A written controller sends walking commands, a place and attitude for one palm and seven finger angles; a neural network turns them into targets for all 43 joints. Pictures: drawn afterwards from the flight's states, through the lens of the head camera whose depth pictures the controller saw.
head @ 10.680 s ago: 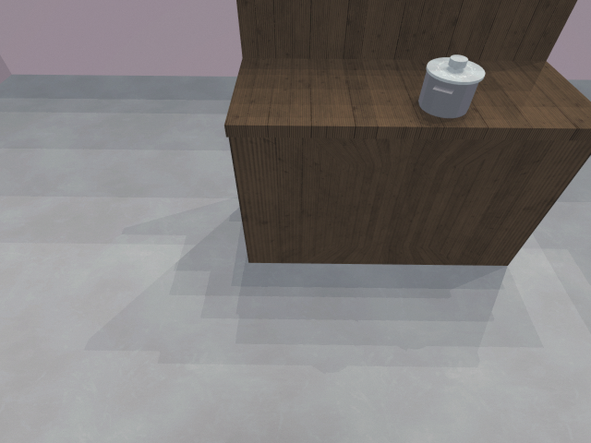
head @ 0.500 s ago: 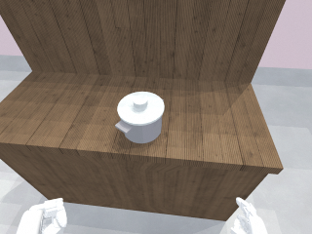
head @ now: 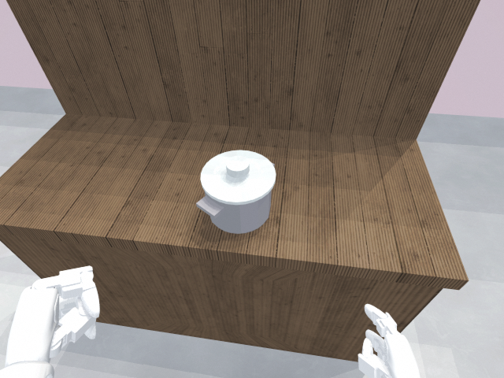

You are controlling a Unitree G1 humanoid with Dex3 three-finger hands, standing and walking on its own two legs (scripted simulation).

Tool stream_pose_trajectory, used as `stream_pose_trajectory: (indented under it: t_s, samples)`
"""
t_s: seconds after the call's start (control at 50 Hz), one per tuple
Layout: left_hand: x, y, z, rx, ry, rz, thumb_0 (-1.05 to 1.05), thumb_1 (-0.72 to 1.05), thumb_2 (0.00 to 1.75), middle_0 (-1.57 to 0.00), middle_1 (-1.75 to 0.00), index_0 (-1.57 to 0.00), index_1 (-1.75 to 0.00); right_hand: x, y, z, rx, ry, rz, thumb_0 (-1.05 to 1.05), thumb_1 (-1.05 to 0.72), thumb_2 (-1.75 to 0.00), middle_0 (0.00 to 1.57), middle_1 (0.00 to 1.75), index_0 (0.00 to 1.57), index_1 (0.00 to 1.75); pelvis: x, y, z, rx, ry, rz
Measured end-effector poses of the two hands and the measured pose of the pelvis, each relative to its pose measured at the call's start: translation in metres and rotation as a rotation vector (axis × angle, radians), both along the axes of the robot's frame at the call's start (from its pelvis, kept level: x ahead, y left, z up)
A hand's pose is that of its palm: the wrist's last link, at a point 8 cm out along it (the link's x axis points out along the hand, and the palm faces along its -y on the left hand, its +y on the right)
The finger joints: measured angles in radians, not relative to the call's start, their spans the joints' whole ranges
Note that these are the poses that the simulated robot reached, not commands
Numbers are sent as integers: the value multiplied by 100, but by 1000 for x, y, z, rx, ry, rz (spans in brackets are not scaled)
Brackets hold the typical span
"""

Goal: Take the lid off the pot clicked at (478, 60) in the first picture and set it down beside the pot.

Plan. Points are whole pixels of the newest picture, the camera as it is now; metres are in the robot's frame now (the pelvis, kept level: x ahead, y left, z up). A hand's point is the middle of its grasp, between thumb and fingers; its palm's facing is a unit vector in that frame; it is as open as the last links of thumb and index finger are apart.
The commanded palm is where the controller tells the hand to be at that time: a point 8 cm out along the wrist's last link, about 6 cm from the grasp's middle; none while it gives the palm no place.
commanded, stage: reach forward and open the fingers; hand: left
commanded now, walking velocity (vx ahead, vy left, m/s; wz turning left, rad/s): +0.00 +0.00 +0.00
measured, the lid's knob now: (237, 166) +0.49 +0.10 +0.06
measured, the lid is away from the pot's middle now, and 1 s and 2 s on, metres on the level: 0.00 0.00 0.00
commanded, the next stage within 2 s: move the open hand above the knob in 1.20 s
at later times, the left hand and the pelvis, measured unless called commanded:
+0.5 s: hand (79, 296) +0.18 +0.27 +0.08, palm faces -0.16 -0.11 -0.98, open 3.3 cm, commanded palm +0.18 +0.26 +0.15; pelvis -0.01 -0.01 +0.00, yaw +0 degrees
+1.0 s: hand (98, 253) +0.23 +0.25 +0.11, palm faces -0.18 -0.07 -0.98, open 9.1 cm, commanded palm +0.22 +0.24 +0.18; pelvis -0.03 +0.00 +0.01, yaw +0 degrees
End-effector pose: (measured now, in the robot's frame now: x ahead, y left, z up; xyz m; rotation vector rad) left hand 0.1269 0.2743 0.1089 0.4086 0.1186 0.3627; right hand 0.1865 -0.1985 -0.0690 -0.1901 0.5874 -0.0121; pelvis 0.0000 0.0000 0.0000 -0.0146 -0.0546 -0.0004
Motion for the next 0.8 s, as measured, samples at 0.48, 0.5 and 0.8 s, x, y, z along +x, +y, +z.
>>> stream_pose_trajectory:
  t_s: [0.48,0.5,0.8]
  samples:
    - [43,-4,32,995,425,-243,0,56,106,-118,-112,-118,-112,9,-37,-17,-4,143,-43,2,-90,-90,20,30,20,30,-8,-5,0,10,63,-12]
    - [45,-6,32,987,431,-267,0,53,108,-117,-108,-117,-109,10,-37,-15,-7,136,-43,2,-90,-90,20,30,20,30,-8,-5,1,9,59,-8]
    - [72,-22,52,1021,404,-461,0,8,129,-100,-56,-100,-56,-13,-33,-15,-1,157,-9,1,-90,-90,20,30,20,30,-24,-7,5,10,35,6]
